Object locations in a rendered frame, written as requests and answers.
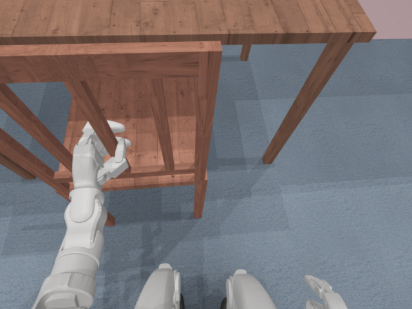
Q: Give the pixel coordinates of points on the robot left forearm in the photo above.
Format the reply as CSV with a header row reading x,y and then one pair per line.
x,y
72,280

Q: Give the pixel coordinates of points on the robot left shin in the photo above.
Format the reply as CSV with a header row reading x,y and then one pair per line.
x,y
165,265

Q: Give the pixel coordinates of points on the right robot hand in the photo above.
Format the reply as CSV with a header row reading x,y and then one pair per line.
x,y
331,300

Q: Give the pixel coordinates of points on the chair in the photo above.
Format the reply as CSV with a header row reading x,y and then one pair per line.
x,y
149,87

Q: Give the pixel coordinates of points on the left robot thigh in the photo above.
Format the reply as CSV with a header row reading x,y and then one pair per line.
x,y
161,290

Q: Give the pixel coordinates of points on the table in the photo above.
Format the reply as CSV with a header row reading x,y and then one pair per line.
x,y
339,23

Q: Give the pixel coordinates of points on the left robot hand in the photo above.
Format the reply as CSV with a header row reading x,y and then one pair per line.
x,y
88,158

